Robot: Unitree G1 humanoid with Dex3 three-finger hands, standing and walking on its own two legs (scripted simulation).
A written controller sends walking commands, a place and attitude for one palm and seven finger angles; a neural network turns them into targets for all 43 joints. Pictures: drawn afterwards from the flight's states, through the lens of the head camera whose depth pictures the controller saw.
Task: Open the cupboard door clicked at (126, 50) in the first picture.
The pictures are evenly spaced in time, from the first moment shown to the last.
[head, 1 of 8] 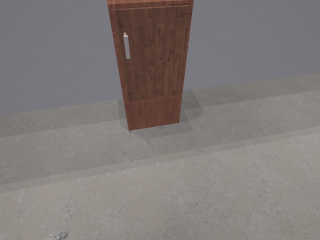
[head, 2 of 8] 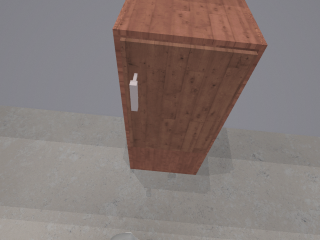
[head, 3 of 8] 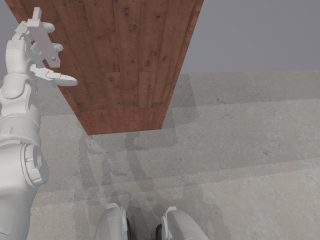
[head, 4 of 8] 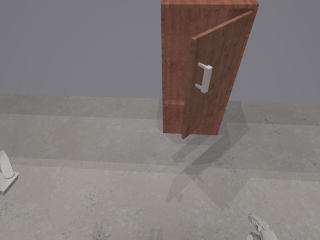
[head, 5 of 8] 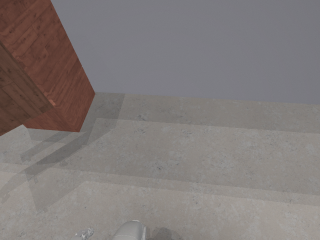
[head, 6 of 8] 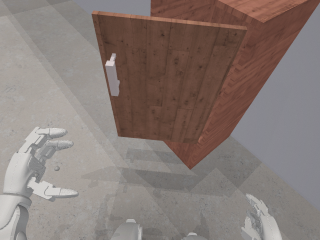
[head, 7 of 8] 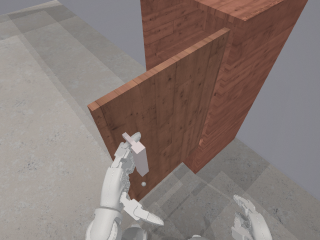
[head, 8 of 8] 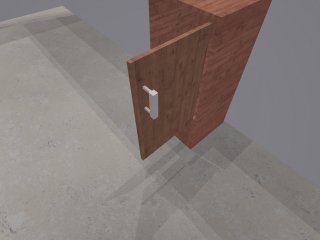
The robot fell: no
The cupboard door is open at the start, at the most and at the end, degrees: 0 92 92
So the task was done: yes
